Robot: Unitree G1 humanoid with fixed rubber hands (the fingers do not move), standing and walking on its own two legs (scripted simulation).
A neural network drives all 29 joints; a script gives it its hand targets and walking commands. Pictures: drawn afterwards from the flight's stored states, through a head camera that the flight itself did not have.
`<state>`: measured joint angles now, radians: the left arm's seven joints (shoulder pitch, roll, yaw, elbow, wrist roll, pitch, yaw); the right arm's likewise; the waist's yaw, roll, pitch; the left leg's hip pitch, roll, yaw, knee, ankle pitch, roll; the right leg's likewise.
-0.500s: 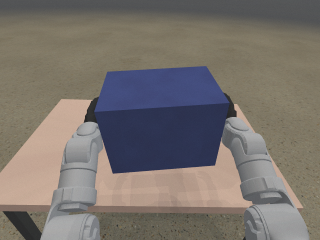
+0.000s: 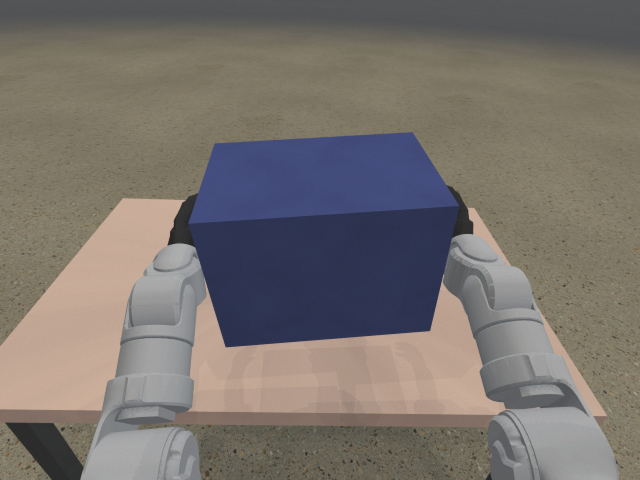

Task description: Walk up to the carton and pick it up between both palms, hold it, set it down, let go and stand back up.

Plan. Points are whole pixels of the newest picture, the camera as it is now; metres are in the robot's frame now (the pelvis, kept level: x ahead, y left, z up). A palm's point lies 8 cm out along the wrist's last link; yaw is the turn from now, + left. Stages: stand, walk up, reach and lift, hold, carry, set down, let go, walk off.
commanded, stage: hold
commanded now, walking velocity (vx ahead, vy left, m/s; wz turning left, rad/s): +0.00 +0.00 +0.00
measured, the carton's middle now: (321, 236) +0.36 +0.01 +0.20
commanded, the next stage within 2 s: none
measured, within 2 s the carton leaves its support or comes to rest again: neither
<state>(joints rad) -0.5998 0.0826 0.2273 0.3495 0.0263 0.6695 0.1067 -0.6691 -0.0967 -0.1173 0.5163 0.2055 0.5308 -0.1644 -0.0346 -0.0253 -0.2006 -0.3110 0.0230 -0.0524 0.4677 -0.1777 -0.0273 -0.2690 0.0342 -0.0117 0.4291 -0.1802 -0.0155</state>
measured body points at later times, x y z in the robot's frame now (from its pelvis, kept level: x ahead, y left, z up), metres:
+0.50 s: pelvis +0.00 +0.00 +0.00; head -0.07 +0.02 +0.44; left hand +0.37 +0.18 +0.18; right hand +0.38 -0.16 +0.19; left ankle +0.04 +0.13 -0.74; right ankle +0.03 -0.11 -0.74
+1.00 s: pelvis +0.00 +0.00 +0.00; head -0.07 +0.02 +0.44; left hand +0.37 +0.18 +0.18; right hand +0.38 -0.16 +0.19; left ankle +0.04 +0.13 -0.74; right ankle +0.03 -0.11 -0.74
